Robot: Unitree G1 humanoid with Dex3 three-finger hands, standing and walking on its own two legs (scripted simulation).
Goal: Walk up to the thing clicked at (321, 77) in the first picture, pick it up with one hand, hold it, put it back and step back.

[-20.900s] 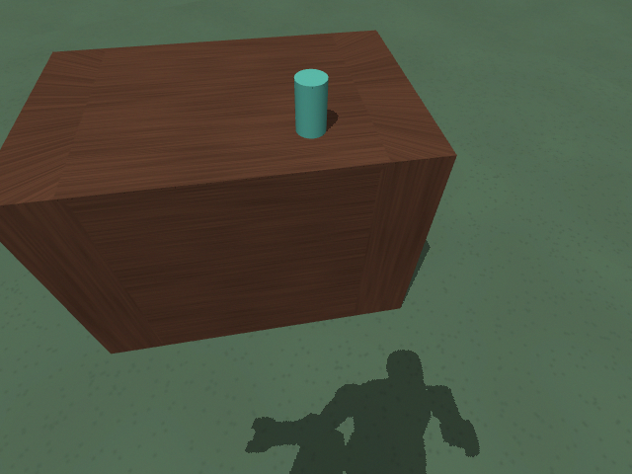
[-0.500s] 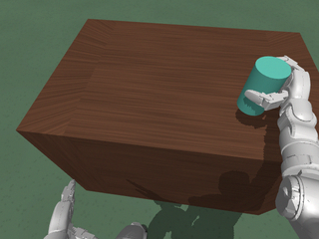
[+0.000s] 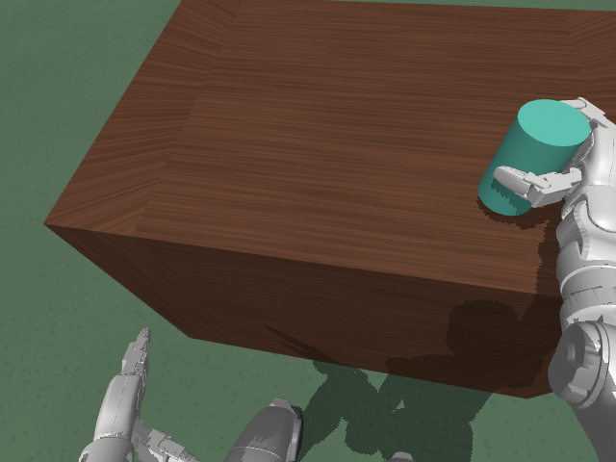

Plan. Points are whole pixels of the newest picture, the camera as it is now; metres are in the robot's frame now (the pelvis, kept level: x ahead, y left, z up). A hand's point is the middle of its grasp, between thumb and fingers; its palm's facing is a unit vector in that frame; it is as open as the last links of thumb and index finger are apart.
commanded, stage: lower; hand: right
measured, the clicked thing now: (526, 162) +0.50 -0.18 +0.07
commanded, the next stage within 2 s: loosen in 0.34 s
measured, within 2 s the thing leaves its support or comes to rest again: rests again in 0.38 s
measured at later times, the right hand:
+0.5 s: hand (524, 170) +0.51 -0.19 +0.05, palm faces +0.12 +0.99 +0.01, open 10.7 cm
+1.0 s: hand (534, 160) +0.51 -0.19 +0.07, palm faces +0.14 +0.99 +0.01, open 11.7 cm
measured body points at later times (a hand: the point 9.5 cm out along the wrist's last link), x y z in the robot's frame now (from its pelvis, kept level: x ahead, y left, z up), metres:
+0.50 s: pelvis +0.00 +0.00 -0.02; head +0.11 -0.02 +0.42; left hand +0.15 +0.27 -0.05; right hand +0.49 -0.24 +0.05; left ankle +0.09 +0.14 -0.69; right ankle -0.03 -0.14 -0.69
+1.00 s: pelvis -0.01 +0.00 -0.02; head +0.10 -0.02 +0.41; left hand +0.14 +0.28 -0.04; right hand +0.49 -0.25 +0.07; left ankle +0.09 +0.14 -0.69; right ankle -0.03 -0.13 -0.69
